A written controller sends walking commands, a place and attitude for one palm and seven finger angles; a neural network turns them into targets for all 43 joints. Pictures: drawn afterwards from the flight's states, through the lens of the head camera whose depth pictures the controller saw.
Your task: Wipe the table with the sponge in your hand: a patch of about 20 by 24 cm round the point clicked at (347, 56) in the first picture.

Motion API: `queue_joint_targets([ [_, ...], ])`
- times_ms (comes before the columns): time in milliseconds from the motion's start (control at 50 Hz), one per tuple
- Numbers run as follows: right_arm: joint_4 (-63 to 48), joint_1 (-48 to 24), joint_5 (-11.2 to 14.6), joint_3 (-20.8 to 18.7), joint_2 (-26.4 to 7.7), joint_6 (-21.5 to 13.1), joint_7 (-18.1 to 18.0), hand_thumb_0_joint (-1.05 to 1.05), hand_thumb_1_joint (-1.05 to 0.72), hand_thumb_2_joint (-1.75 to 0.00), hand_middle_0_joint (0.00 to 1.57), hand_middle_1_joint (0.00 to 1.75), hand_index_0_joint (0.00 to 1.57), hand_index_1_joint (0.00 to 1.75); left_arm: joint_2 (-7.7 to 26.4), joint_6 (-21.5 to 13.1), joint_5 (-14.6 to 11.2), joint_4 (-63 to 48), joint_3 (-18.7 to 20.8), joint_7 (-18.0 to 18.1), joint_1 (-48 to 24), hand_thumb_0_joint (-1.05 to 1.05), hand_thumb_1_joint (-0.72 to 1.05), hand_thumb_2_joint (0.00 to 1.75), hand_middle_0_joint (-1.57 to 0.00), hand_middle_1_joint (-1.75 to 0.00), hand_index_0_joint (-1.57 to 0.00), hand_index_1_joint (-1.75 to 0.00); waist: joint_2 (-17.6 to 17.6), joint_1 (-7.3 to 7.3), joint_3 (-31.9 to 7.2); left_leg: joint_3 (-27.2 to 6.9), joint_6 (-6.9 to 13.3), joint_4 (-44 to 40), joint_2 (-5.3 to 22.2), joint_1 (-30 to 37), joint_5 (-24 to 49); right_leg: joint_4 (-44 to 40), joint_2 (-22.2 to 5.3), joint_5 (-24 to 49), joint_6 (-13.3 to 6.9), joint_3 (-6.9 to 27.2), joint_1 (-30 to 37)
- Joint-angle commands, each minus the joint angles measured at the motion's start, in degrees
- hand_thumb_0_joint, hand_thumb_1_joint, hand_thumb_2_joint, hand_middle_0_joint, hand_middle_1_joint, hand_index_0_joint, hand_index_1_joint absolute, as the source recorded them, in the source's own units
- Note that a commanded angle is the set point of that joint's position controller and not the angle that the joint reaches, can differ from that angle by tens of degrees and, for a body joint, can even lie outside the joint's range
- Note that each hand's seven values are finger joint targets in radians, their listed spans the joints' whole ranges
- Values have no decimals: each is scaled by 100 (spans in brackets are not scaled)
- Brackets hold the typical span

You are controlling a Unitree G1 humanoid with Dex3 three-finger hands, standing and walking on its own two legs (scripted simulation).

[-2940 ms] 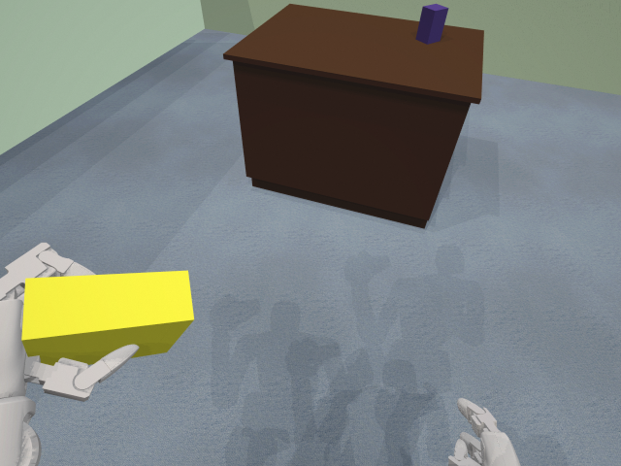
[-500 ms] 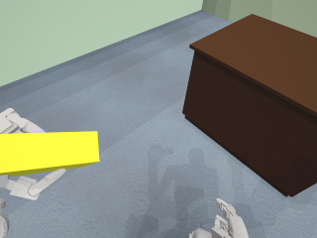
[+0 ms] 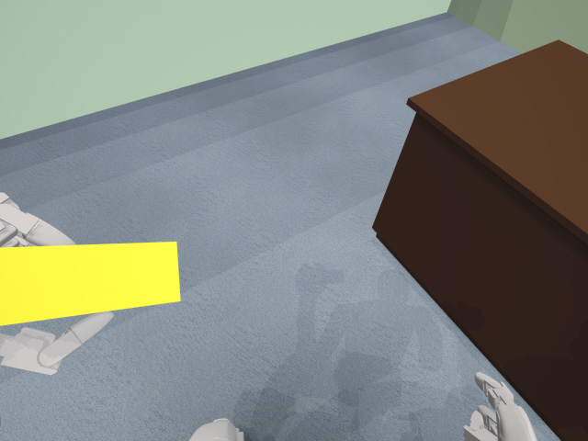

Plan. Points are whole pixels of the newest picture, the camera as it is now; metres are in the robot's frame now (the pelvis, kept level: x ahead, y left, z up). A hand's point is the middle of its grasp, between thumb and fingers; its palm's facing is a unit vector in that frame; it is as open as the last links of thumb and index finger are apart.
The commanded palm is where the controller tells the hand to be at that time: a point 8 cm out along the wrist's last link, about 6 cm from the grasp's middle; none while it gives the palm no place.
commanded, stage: walk to a spot facing it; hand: left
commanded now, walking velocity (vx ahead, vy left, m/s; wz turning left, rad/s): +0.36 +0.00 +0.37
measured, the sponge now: (108, 281) +0.23 +0.19 +0.17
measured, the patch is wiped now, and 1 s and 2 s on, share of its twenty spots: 0.00 0.00 0.00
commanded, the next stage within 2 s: turn to face it in 0.66 s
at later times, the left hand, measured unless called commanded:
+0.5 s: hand (79, 217) +0.29 +0.24 +0.18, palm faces +0.59 -0.67 -0.46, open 9.5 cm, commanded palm +0.23 +0.27 +0.18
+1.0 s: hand (35, 190) +0.32 +0.29 +0.19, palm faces +0.67 -0.62 -0.41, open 9.5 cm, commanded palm +0.26 +0.30 +0.18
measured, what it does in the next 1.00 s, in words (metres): walks ahead, turning left: left foot, then right foot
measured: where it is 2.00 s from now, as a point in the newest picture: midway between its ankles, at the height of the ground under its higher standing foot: outside the picture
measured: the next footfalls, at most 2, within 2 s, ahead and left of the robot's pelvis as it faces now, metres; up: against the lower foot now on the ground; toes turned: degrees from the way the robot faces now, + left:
left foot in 0.04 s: +0.11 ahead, +0.14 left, +0.00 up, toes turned +10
right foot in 0.38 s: +0.22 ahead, -0.13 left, +0.00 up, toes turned -3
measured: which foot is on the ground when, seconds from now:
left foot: up 0.00-0.02, down 0.04-0.38, up 0.40-0.76, down 0.78-1.00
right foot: down 0.00-0.04, up 0.06-0.36, down 0.38-0.78, up 0.80-1.00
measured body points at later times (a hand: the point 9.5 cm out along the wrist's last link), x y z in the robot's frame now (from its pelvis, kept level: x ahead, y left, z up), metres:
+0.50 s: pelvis +0.13 -0.04 +0.00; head +0.15 -0.07 +0.44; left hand +0.26 +0.27 +0.20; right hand +0.34 -0.22 -0.12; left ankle +0.07 +0.09 -0.64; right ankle +0.18 -0.13 -0.73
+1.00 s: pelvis +0.20 -0.01 +0.00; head +0.22 +0.02 +0.45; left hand +0.28 +0.32 +0.21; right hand +0.43 -0.13 -0.08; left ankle +0.20 +0.12 -0.73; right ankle +0.25 -0.12 -0.69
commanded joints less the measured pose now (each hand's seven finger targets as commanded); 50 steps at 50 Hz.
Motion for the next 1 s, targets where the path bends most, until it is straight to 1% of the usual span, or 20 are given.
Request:
queue_joint_targets([
  [0, -857, -217, 31, -86, -282, -248, -75, 0, -90, -90, 20, 30, 20, 30, 561, -334, -65, -847, 589, 214, -385, 0, 10, 130, -120, -160, -120, -160, 1708, -211, -1644, -1140, 578, -1338, 365, 2515, 752, 2665, -33, 746, -74, 220, -1062],
  [20, -890, -323, 27, -42, -342, -291, -27, 0, -90, -90, 20, 30, 20, 30, 547, -425, -68, -820, 536, 195, -349, 0, 10, 130, -120, -160, -120, -160, 2795, -101, -1572, -3585, 1441, -1714, 1865, 3019, 2403, 3908, 647, -1702, 106, 653, -2445],
  [40, -842, -274, 41, 37, -233, -357, 41, 0, -90, -90, 20, 30, 20, 30, 778, -459, 46, -470, 575, 167, -492, 0, 10, 130, -120, -160, -120, -160, 2026, -149, -1274, -4267, 1758, -1744, 2116, 3040, 2911, 4453, 607, -1716, -19, 1226, -3021],
  [100, -609, -436, 125, -46, -273, -339, 102, 0, -90, -90, 20, 30, 20, 30, 811, -363, 47, -567, 603, -48, -816, 0, 10, 130, -120, -160, -120, -160, 1302, -81, -1014, -2924, 1588, -1703, 1646, 2114, 1529, 4131, 94, -995, 78, 1553, -3140],
  [140, -611, -518, 118, 38, -175, -451, 114, 0, -90, -90, 20, 30, 20, 30, 767, -444, 21, -1237, 542, -53, -767, 0, 10, 130, -120, -160, -120, -160, 1831, 40, -1023, -1954, 1268, -1843, 1181, 1642, 1131, 3288, 123, -464, 122, 1256, -2608],
  [240, -521, -490, 25, 200, -99, -725, 117, 0, -90, -90, 20, 30, 20, 30, 669, -410, -27, -1115, 464, -47, -444, 0, 10, 130, -120, -160, -120, -160, 2073, 42, -1019, -1219, 970, -2002, 891, 916, 1113, 1137, 518, 165, 183, 610, -979],
  [320, -353, -470, 42, 215, -22, -574, 4, 0, -90, -90, 20, 30, 20, 30, 549, -218, 15, -26, 463, -47, -644, 0, 10, 130, -120, -160, -120, -160, 1118, 97, -1049, -993, 635, -797, 586, 464, -69, -385, 752, 376, 158, 440, 346],
  [340, -352, -408, 76, 220, 66, -516, -17, 0, -90, -90, 20, 30, 20, 30, 575, -129, 66, 215, 447, -48, -719, 0, 10, 130, -120, -160, -120, -160, 204, 107, -1137, -632, 482, 411, 182, 32, -486, -937, 190, -17, -86, 1187, 706],
  [360, -431, -518, 63, 274, 216, -441, -26, 0, -90, -90, 20, 30, 20, 30, 892, -43, 105, 405, 558, -35, -884, 0, 10, 130, -120, -160, -120, -160, -1742, 137, -1091, -250, 191, 2311, -489, -1465, -1517, -1591, -1332, -217, -700, 3553, 1389],
  [380, -456, -812, 38, 234, -20, -479, -50, 0, -90, -90, 20, 30, 20, 30, 998, 12, 5, 517, 652, -25, -1029, 0, 10, 130, -120, -160, -120, -160, -1679, 223, -901, -918, 97, 3546, -427, -1950, -1599, -1965, -2079, -127, -1052, 4374, 1135],
  [500, -353, -917, -8, 256, -89, -231, 24, 0, -90, -90, 20, 30, 20, 30, 719, -208, 45, 185, 368, -127, -897, 0, 10, 130, -120, -160, -120, -160, -529, 53, -549, -762, -179, 3590, 75, -1593, -328, -1580, -1276, 1524, -728, 1469, 427],
  [660, -923, -717, -56, 107, 36, -229, -34, 0, -90, -90, 20, 30, 20, 30, 1036, -194, -101, -1304, 877, 197, -181, 0, 10, 130, -120, -160, -120, -160, -552, 251, -1286, 193, -134, 510, -60, -400, -419, -495, -1305, 4090, -789, 568, 1058],
  [720, -959, -439, -53, 31, -33, -168, -77, 0, -90, -90, 20, 30, 20, 30, 1010, -154, -193, -1325, 995, 262, -47, 0, 10, 130, -120, -160, -120, -160, -127, -73, -1772, 570, -154, -705, -601, 832, 491, 923, -982, 4308, -426, 199, 723],
  [740, -954, -320, -12, -18, -124, -151, -101, 0, -90, -90, 20, 30, 20, 30, 829, -166, -232, -1182, 854, 253, 118, 0, 10, 130, -120, -160, -120, -160, 555, -251, -1964, 117, -38, -1198, -392, 1840, 1203, 2022, -710, 3451, -171, 185, 73],
  [760, -991, -436, -7, -48, -252, -171, -79, 0, -90, -90, 20, 30, 20, 30, 704, -322, -259, -1431, 757, 233, -64, 0, 10, 130, -120, -160, -120, -160, 2058, -170, -1971, -1577, 586, -1351, 855, 2670, 3611, 3241, 203, 174, 169, 314, -1225],
  [780, -960, -358, 24, -19, -358, -250, 1, 0, -90, -90, 20, 30, 20, 30, 930, -473, -180, -1341, 881, 241, -29, 0, 10, 130, -120, -160, -120, -160, 2686, -40, -2062, -3218, 1409, -1235, 2120, 3046, 6154, 4114, 629, -2268, 132, 972, -2221],
  [800, -839, -325, 32, -14, -356, -300, 115, 0, -90, -90, 20, 30, 20, 30, 1195, -498, -57, -896, 971, 178, -265, 0, 10, 130, -120, -160, -120, -160, 1711, -113, -1727, -3016, 1467, -1230, 2110, 2732, 5671, 4319, 551, -2019, 14, 1491, -2506],
  [840, -733, -397, 117, -89, -384, -303, 113, 0, -90, -90, 20, 30, 20, 30, 1065, -416, -125, -717, 996, 68, -298, 0, 10, 130, -120, -160, -120, -160, 1334, -65, -1756, -2125, 1237, -1207, 1815, 2382, 4295, 3786, 391, -1183, 64, 1552, -2341],
  [900, -672, -510, 83, 83, -215, -394, 218, 0, -90, -90, 20, 30, 20, 30, 751, -348, -99, -1186, 597, -16, -380, 0, 10, 130, -120, -160, -120, -160, 1837, -23, -1460, -922, 850, -1484, 1264, 1659, 3309, 2499, 534, -315, 85, 1220, -1669],
  [980, -674, -528, 36, 241, -181, -653, 202, 0, -90, -90, 20, 30, 20, 30, 589, -234, -79, -1067, 262, -58, -765, 0, 10, 130, -120, -160, -120, -160, 2070, -14, -1173, -662, 671, -1884, 1497, 989, 1924, 1469, 758, -198, 135, 987, -951],
])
